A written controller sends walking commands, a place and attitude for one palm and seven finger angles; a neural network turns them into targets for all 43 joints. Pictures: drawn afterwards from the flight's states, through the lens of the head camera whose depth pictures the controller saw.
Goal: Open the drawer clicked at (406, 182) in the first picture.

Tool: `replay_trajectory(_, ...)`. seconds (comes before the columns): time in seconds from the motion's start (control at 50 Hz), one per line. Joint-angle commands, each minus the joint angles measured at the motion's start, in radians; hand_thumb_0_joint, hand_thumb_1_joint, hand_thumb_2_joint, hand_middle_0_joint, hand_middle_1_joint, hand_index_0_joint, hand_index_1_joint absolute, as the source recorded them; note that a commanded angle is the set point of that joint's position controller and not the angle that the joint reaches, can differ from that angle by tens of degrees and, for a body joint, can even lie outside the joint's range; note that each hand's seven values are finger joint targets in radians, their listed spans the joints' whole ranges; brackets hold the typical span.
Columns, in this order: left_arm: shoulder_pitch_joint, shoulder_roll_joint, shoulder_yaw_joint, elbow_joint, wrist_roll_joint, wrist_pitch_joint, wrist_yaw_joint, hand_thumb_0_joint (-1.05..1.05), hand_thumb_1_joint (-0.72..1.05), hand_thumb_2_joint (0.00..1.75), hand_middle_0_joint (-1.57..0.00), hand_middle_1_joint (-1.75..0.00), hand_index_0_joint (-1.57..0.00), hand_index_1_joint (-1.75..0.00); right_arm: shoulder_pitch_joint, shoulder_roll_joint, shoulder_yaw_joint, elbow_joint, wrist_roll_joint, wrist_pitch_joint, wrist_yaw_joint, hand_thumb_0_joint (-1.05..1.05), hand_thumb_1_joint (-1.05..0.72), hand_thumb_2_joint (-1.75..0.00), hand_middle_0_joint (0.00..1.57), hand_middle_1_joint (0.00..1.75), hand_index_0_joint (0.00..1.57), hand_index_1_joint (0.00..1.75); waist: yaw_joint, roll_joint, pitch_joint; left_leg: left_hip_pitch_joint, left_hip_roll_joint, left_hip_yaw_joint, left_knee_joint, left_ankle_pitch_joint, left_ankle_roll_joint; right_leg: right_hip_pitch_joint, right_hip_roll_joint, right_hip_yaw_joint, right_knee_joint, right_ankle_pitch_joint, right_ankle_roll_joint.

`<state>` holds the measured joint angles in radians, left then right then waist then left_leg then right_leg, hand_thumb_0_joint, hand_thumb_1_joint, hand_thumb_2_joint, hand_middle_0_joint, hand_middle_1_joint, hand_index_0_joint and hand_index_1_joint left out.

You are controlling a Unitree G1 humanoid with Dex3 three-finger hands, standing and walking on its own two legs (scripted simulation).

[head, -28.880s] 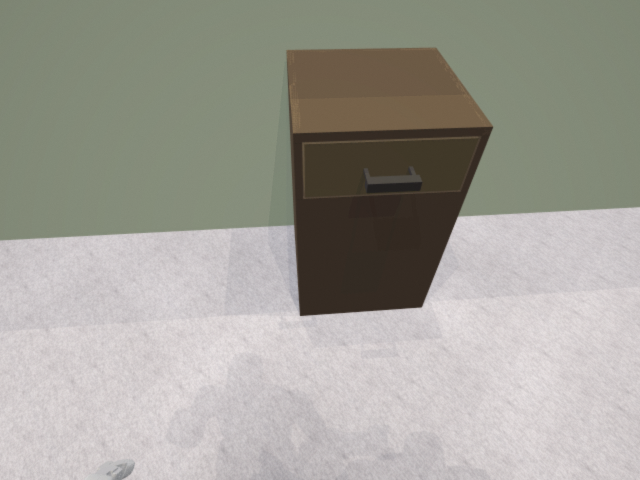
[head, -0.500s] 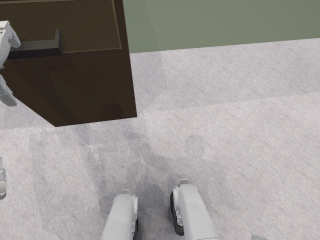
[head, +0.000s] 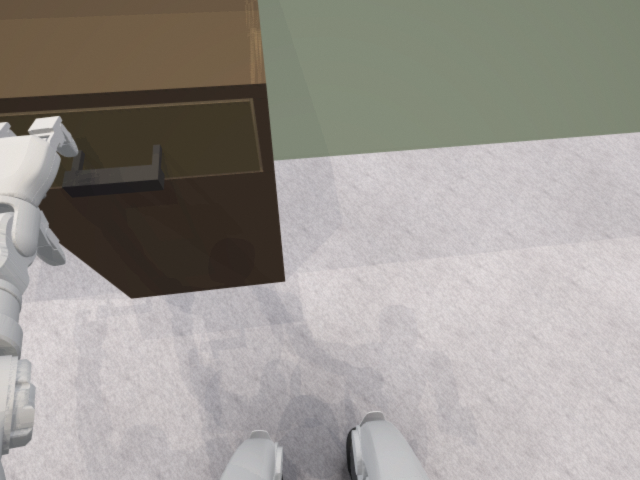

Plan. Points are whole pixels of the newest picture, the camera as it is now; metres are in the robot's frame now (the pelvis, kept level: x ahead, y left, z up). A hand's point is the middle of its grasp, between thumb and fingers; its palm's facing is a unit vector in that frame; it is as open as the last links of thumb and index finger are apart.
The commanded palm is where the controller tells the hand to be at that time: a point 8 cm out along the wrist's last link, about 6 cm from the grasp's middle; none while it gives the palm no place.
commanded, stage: lift the fingers back up to retry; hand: left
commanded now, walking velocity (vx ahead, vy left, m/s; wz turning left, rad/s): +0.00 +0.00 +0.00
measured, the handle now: (117, 167) +0.54 +0.29 -0.04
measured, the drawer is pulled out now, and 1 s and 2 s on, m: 0.00 0.00 0.00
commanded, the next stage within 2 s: re-aim the fingers above the handle in 0.06 s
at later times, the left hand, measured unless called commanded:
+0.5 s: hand (42, 215) +0.43 +0.34 +0.01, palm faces -0.10 +0.01 -1.00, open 13.8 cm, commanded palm +0.43 +0.32 +0.07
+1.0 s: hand (54, 210) +0.44 +0.33 +0.01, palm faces -0.08 +0.00 -1.00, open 13.8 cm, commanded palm +0.44 +0.33 +0.06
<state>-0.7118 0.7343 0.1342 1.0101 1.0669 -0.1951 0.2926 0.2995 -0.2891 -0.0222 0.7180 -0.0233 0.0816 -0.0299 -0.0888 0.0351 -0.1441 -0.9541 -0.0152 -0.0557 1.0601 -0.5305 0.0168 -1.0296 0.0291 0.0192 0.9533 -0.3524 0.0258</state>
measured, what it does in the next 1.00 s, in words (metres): stands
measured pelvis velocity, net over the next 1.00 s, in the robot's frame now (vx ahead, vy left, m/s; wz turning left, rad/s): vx -0.01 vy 0.00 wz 0.01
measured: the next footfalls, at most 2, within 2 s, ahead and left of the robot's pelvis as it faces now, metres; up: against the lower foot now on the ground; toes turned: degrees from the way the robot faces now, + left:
none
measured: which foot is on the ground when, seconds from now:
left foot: down 0.00-1.00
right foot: down 0.00-1.00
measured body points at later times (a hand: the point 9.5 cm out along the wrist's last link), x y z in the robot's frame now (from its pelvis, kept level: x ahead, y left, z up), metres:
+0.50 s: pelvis +0.01 +0.00 +0.00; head +0.14 +0.01 +0.44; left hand +0.43 +0.34 +0.06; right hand +0.06 -0.27 -0.13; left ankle -0.03 +0.11 -0.66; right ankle +0.05 -0.14 -0.66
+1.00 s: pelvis -0.01 +0.00 +0.00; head +0.13 +0.01 +0.43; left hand +0.44 +0.33 +0.06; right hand +0.02 -0.29 -0.13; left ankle -0.03 +0.11 -0.67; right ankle +0.05 -0.14 -0.67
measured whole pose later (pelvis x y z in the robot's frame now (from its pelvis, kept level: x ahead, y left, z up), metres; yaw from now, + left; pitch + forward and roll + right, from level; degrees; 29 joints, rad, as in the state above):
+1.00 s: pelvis -0.01 +0.00 +0.00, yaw +0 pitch +25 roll -2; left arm -0.69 0.72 0.14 1.02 1.11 -0.29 0.32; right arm 0.31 -0.28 -0.04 0.76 -0.03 0.07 -0.04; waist -0.09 0.02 -0.16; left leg -0.98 -0.02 -0.05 1.08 -0.53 0.02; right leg -1.06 0.02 0.02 0.98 -0.35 0.03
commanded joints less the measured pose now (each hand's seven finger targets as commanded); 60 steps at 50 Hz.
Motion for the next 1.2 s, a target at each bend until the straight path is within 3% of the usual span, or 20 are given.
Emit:
replay_trajectory(0.0,-0.263,0.261,0.046,-0.135,-0.011,-0.001,-0.001,0.0,-0.5,0.3,-0.3,-1.2,-0.3,-1.2,0.152,-0.173,-0.063,-0.048,0.009,0.005,-0.02,0.0,-0.9,-0.9,0.2,0.3,0.2,0.3,0.009,0.051,-0.418,0.221,-0.005,0.054,-0.169,0.489,0.013,0.407,0.023,-0.04,-0.1,0.327,-0.055)
replay_trajectory(0.08,-0.244,0.278,0.1,-0.235,-0.004,-0.083,0.011,0.0,-0.5,0.3,-0.3,-1.2,-0.3,-1.2,0.134,-0.161,-0.077,-0.048,-0.003,0.003,-0.026,0.0,-0.9,-0.9,0.2,0.3,0.2,0.3,0.026,0.084,-0.479,0.278,0.001,0.048,-0.146,0.586,0.009,0.401,0.024,-0.033,-0.076,0.368,-0.057)
replay_trajectory(0.14,-0.225,0.299,0.153,-0.255,-0.005,-0.126,0.057,0.0,-0.5,0.3,-0.3,-1.2,-0.3,-1.2,0.119,-0.162,-0.081,-0.032,-0.014,0.004,-0.017,0.0,-0.9,-0.9,0.2,0.3,0.2,0.3,0.035,0.11,-0.452,0.278,0.008,0.039,-0.121,0.641,0.0,0.342,0.024,-0.04,-0.046,0.364,-0.059)
replay_trajectory(0.26,-0.246,0.353,0.185,-0.215,0.041,-0.065,0.162,0.0,-0.5,0.3,-0.3,-1.2,-0.3,-1.2,0.101,-0.174,-0.075,-0.035,-0.023,0.021,0.009,0.0,-0.9,-0.9,0.2,0.3,0.2,0.3,0.056,0.145,-0.471,0.239,-0.003,0.042,-0.105,0.621,-0.013,0.316,0.024,-0.054,-0.003,0.344,-0.061)
replay_trajectory(0.36,-0.262,0.27,0.09,-0.222,0.019,0.015,0.124,0.0,-0.5,0.3,-0.3,-1.2,-0.3,-1.2,0.131,-0.173,-0.085,-0.046,-0.012,0.024,0.008,0.0,-0.9,-0.9,0.2,0.3,0.2,0.3,0.021,0.115,-0.564,0.349,0.008,0.035,-0.123,0.689,-0.016,0.366,0.027,-0.058,-0.045,0.378,-0.05)
replay_trajectory(0.4,-0.312,0.211,0.036,-0.246,-0.001,0.016,0.085,0.0,-0.5,0.3,-0.3,-1.2,-0.3,-1.2,0.139,-0.168,-0.091,-0.042,-0.009,0.016,-0.004,0.0,-0.9,-0.9,0.2,0.3,0.2,0.3,-0.011,0.103,-0.56,0.376,0.011,0.028,-0.136,0.665,-0.011,0.365,0.025,-0.058,-0.072,0.362,-0.049)
replay_trajectory(0.46,-0.356,0.204,0.016,-0.275,-0.006,-0.012,0.047,0.0,-0.5,0.3,-0.3,-1.2,-0.3,-1.2,0.134,-0.162,-0.086,-0.035,-0.006,0.007,-0.024,0.0,-0.9,-0.9,0.2,0.3,0.2,0.3,-0.024,0.091,-0.513,0.377,0.011,0.021,-0.157,0.591,-0.004,0.349,0.024,-0.056,-0.097,0.31,-0.047)
replay_trajectory(0.5,-0.361,0.247,0.056,-0.275,-0.008,-0.037,0.042,0.0,-0.5,0.3,-0.3,-1.2,-0.3,-1.2,0.128,-0.166,-0.082,-0.022,-0.01,0.005,-0.03,0.0,-0.9,-0.9,0.2,0.3,0.2,0.3,-0.012,0.111,-0.484,0.371,0.01,0.019,-0.161,0.577,-0.006,0.335,0.024,-0.053,-0.097,0.294,-0.056)
replay_trajectory(0.56,-0.332,0.267,0.077,-0.174,0.016,-0.05,0.064,0.0,-0.5,0.3,-0.3,-1.2,-0.3,-1.2,0.105,-0.164,-0.066,-0.015,-0.009,0.006,-0.024,0.0,-0.9,-0.9,0.2,0.3,0.2,0.3,-0.002,0.098,-0.35,0.262,0.002,0.023,-0.168,0.451,-0.001,0.276,0.022,-0.056,-0.092,0.206,-0.061)
replay_trajectory(0.6,-0.308,0.319,0.116,-0.119,0.021,-0.037,0.082,0.0,-0.5,0.3,-0.3,-1.2,-0.3,-1.2,0.093,-0.172,-0.056,-0.024,-0.011,0.01,-0.013,0.0,-0.9,-0.9,0.2,0.3,0.2,0.3,0.026,0.105,-0.315,0.196,-0.007,0.033,-0.175,0.39,0.004,0.294,0.021,-0.052,-0.086,0.178,-0.067)
replay_trajectory(0.7,-0.257,0.345,0.127,-0.078,0.039,0.003,0.105,0.0,-0.5,0.3,-0.3,-1.2,-0.3,-1.2,0.091,-0.178,-0.053,-0.058,-0.011,0.014,0.005,0.0,-0.9,-0.9,0.2,0.3,0.2,0.3,0.056,0.108,-0.416,0.188,-0.014,0.047,-0.167,0.424,0.0,0.352,0.025,-0.051,-0.056,0.23,-0.067)
replay_trajectory(0.74,-0.243,0.339,0.118,-0.089,0.025,0.005,0.091,0.0,-0.5,0.3,-0.3,-1.2,-0.3,-1.2,0.105,-0.18,-0.058,-0.065,-0.007,0.012,0.003,0.0,-0.9,-0.9,0.2,0.3,0.2,0.3,0.049,0.08,-0.466,0.185,-0.014,0.055,-0.16,0.434,0.004,0.397,0.023,-0.041,-0.056,0.274,-0.058)
replay_trajectory(0.8,-0.305,0.308,0.093,-0.137,0.011,-0.025,0.061,0.0,-0.5,0.3,-0.3,-1.2,-0.3,-1.2,0.122,-0.181,-0.072,-0.056,-0.005,-0.002,-0.01,0.0,-0.9,-0.9,0.2,0.3,0.2,0.3,0.006,0.046,-0.509,0.202,-0.005,0.05,-0.144,0.434,0.013,0.393,0.02,-0.035,-0.058,0.29,-0.05)
replay_trajectory(0.84,-0.34,0.343,0.112,-0.168,0.013,-0.056,0.052,0.0,-0.5,0.3,-0.3,-1.2,-0.3,-1.2,0.131,-0.187,-0.077,-0.035,-0.004,-0.009,-0.021,0.0,-0.9,-0.9,0.2,0.3,0.2,0.3,-0.001,0.051,-0.513,0.209,-0.002,0.039,-0.135,0.421,0.012,0.364,0.02,-0.031,-0.054,0.272,-0.049)
replay_trajectory(0.92,-0.422,0.291,0.078,-0.245,0.024,-0.117,0.079,0.0,-0.5,0.3,-0.3,-1.2,-0.3,-1.2,0.136,-0.176,-0.088,-0.013,-0.011,-0.029,-0.032,0.0,-0.9,-0.9,0.2,0.3,0.2,0.3,-0.027,0.131,-0.526,0.28,0.003,0.017,-0.114,0.445,-0.001,0.245,0.02,-0.043,-0.045,0.216,-0.056)
replay_trajectory(0.98,-0.417,0.333,0.109,-0.157,0.024,-0.093,0.11,0.0,-0.5,0.3,-0.3,-1.2,-0.3,-1.2,0.129,-0.182,-0.074,0.004,-0.012,-0.029,-0.025,0.0,-0.9,-0.9,0.2,0.3,0.2,0.3,-0.024,0.115,-0.428,0.206,0.0,0.019,-0.115,0.382,0.002,0.217,0.019,-0.046,-0.045,0.171,-0.057)
replay_trajectory(1.04,-0.378,0.391,0.138,-0.106,0.033,-0.038,0.128,0.0,-0.5,0.3,-0.3,-1.2,-0.3,-1.2,0.123,-0.186,-0.059,-0.008,-0.015,-0.014,-0.012,0.0,-0.9,-0.9,0.2,0.3,0.2,0.3,0.018,0.155,-0.455,0.196,-0.012,0.032,-0.122,0.417,-0.002,0.262,0.018,-0.049,-0.033,0.207,-0.06)
replay_trajectory(1.08,-0.34,0.379,0.119,-0.07,0.035,0.008,0.123,0.0,-0.5,0.3,-0.3,-1.2,-0.3,-1.2,0.119,-0.187,-0.051,-0.022,-0.012,-0.007,-0.001,0.0,-0.9,-0.9,0.2,0.3,0.2,0.3,0.028,0.151,-0.439,0.192,-0.014,0.041,-0.135,0.433,-0.004,0.294,0.021,-0.054,-0.04,0.232,-0.06)
replay_trajectory(1.14,-0.328,0.253,0.024,-0.082,0.022,0.044,0.084,0.0,-0.5,0.3,-0.3,-1.2,-0.3,-1.2,0.14,-0.175,-0.063,-0.043,-0.004,-0.013,0.001,0.0,-0.9,-0.9,0.2,0.3,0.2,0.3,0.004,0.122,-0.49,0.241,-0.006,0.044,-0.151,0.461,-0.002,0.34,0.024,-0.056,-0.066,0.268,-0.055)
replay_trajectory(1.18,-0.315,0.271,0.035,-0.092,0.007,0.045,0.049,0.0,-0.5,0.3,-0.3,-1.2,-0.3,-1.2,0.145,-0.179,-0.063,-0.046,0.0,-0.013,-0.007,0.0,-0.9,-0.9,0.2,0.3,0.2,0.3,0.001,0.066,-0.499,0.233,-0.005,0.05,-0.16,0.441,0.007,0.395,0.022,-0.046,-0.084,0.283,-0.049)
